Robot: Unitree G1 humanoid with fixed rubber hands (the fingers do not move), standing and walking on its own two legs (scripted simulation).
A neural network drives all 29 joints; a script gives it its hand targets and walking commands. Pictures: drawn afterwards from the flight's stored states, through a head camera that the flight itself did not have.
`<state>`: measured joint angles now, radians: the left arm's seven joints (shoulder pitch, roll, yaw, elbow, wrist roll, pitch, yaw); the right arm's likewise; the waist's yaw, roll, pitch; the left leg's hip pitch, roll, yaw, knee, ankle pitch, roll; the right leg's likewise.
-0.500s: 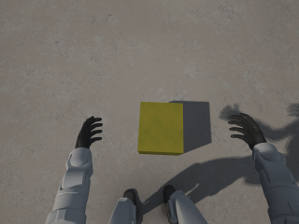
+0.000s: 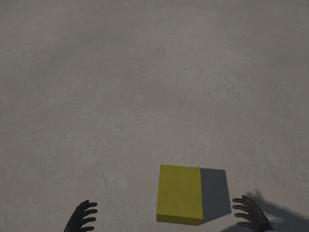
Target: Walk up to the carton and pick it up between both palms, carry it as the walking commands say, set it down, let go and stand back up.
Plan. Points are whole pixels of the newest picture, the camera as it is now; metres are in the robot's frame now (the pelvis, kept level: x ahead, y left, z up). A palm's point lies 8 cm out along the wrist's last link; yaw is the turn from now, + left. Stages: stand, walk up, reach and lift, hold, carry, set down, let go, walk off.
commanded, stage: let go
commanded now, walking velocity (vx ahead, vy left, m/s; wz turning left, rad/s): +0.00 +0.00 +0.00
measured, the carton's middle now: (178, 194) +0.44 -0.10 -0.68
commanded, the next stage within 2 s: stand in 0.34 s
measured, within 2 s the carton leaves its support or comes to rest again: neither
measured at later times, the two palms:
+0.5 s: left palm out of the picture +0.13 +0.25 -0.08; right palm out of the picture +0.15 -0.29 -0.08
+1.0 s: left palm out of the picture +0.12 +0.27 -0.09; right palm out of the picture +0.14 -0.31 -0.09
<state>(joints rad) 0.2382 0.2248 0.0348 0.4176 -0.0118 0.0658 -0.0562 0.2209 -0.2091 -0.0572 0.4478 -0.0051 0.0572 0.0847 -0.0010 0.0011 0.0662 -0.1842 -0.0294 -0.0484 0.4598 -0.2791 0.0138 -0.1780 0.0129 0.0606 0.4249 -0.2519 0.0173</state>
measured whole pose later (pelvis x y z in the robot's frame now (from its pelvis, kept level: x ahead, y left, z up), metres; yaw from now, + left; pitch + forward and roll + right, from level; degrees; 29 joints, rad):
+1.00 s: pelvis +0.01 -0.02 +0.00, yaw +1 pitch -1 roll +0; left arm 0.16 0.34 0.03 0.86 0.03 0.01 0.02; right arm 0.17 -0.36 -0.01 0.80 -0.03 0.01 -0.03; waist 0.00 0.02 0.02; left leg -0.14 0.00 -0.08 0.46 -0.30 -0.01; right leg -0.13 0.04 0.03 0.43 -0.28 -0.02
